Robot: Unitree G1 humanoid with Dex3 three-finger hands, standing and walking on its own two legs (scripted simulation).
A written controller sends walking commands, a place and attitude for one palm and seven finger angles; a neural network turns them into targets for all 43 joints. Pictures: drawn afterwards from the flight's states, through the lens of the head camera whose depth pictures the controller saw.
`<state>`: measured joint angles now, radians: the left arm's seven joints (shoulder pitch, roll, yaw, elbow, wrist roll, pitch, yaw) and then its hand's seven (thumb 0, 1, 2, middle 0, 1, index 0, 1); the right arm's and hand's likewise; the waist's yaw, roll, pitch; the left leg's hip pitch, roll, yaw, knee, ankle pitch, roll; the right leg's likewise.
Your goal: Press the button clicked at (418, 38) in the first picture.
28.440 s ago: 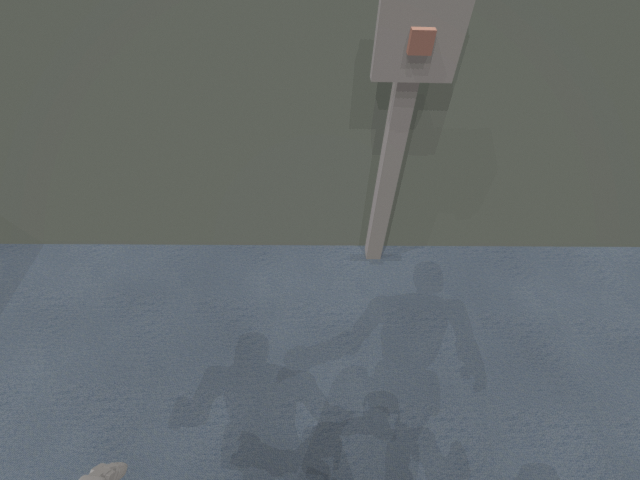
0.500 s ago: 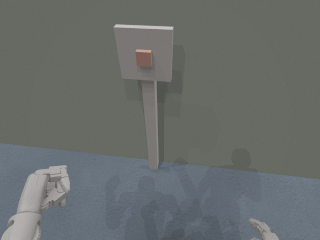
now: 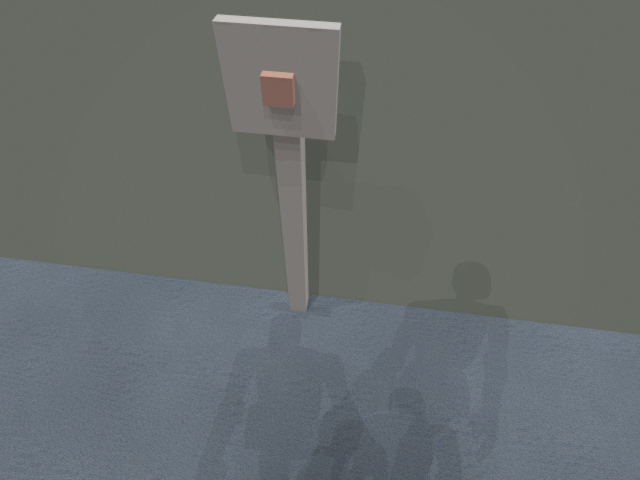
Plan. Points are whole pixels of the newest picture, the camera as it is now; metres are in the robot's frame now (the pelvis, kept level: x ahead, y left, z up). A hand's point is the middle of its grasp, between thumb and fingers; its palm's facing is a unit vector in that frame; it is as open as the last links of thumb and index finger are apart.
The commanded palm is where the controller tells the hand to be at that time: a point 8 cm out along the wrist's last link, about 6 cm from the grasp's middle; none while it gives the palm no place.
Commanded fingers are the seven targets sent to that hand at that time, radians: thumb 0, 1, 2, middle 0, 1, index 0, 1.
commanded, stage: let the arm hang, fingers relaxed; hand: left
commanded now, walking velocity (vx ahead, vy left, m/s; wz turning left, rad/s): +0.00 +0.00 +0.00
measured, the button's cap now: (278, 88) +0.73 +0.13 +0.11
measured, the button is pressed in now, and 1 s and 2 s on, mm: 0 0 0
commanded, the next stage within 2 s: stand and wait in 0.50 s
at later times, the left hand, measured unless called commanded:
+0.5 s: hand out of the picture +0.05 +0.17 -0.17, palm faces +0.01 -0.98 -0.20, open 7.3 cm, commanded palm none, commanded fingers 0.00 0.90 0.90 -0.20 -0.30 -0.20 -0.30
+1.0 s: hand out of the picture +0.03 +0.17 -0.17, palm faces +0.01 -0.97 -0.23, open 7.4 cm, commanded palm none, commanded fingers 0.00 0.90 0.90 -0.20 -0.30 -0.20 -0.30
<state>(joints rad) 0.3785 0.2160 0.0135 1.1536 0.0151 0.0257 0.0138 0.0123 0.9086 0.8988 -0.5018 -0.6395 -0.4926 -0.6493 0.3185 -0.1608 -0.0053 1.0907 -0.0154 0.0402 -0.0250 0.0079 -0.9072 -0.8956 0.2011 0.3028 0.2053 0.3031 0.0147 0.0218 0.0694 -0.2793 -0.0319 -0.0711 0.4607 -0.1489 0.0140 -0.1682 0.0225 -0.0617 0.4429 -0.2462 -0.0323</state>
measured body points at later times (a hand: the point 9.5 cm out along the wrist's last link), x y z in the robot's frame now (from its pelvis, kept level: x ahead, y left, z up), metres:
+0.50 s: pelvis +0.02 -0.01 +0.00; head +0.03 -0.01 +0.45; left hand +0.05 +0.22 -0.15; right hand +0.02 -0.23 -0.16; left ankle +0.06 +0.11 -0.74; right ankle +0.00 -0.10 -0.74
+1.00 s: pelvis +0.03 -0.02 +0.00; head +0.05 -0.03 +0.45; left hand +0.03 +0.22 -0.15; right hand +0.04 -0.26 -0.16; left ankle +0.06 +0.11 -0.74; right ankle +0.00 -0.10 -0.74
